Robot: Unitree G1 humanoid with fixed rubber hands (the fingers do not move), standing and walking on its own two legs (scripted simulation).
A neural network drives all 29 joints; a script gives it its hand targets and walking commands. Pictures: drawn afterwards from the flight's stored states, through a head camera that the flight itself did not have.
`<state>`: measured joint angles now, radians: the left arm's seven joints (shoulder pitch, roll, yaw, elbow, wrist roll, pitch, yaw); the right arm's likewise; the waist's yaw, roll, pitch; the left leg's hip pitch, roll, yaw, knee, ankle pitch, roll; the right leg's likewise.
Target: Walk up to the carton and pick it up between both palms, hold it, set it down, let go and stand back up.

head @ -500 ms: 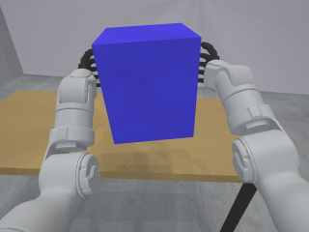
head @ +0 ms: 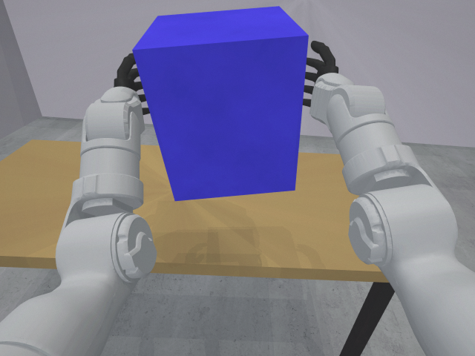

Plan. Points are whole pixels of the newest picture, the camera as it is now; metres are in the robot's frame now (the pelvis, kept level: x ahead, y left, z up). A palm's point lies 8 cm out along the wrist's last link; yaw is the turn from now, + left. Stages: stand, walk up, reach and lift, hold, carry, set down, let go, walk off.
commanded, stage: set down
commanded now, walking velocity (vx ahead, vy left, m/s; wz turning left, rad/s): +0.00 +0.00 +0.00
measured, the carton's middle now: (226, 103) +0.42 +0.01 +0.31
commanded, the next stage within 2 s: none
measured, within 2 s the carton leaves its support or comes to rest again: neither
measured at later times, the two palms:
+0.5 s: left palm (135, 139) +0.41 +0.17 +0.25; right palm (303, 131) +0.40 -0.13 +0.27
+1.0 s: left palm (137, 152) +0.41 +0.17 +0.22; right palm (299, 147) +0.40 -0.13 +0.24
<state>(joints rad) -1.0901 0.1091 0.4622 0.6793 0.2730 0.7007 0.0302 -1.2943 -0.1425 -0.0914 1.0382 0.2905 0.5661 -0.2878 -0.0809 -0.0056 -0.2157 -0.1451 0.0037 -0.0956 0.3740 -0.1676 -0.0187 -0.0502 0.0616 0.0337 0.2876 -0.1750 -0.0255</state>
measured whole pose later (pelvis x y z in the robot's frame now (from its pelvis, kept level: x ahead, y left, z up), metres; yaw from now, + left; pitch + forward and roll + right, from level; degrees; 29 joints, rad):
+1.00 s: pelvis +0.01 +0.01 +0.00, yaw +1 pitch -9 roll -1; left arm -0.89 0.06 0.40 0.58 0.34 0.52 0.01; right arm -0.99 0.00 -0.22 0.93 0.08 0.21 -0.20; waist -0.10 -0.10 0.01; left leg -0.01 -0.01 -0.08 0.35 -0.18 -0.01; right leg 0.09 0.03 0.01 0.27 -0.20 -0.01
